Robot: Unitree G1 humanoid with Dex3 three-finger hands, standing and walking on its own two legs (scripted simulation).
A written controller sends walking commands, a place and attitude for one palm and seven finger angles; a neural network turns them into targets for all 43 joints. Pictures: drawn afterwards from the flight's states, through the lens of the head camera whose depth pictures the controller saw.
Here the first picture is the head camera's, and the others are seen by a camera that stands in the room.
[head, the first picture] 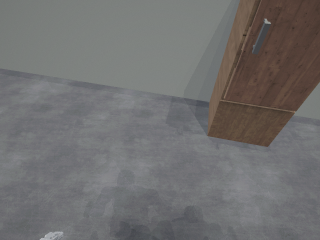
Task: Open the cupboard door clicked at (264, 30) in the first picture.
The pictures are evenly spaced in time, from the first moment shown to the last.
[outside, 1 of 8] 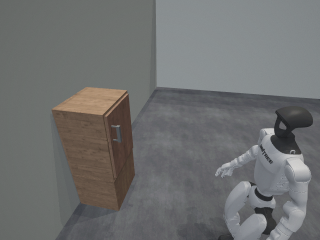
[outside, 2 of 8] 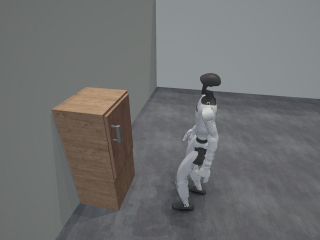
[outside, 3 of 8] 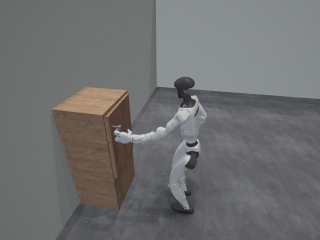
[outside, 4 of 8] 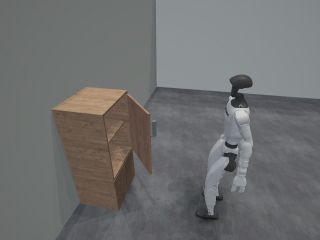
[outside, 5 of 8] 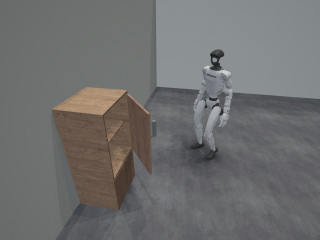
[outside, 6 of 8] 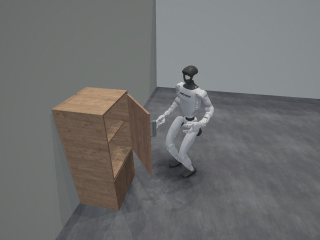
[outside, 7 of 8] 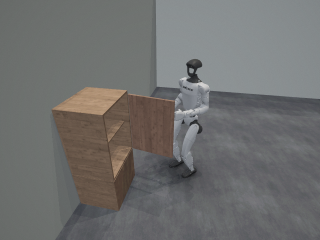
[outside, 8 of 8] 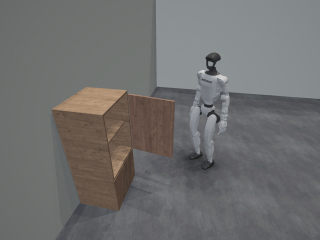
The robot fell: no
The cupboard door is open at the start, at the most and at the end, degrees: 0 83 81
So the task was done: yes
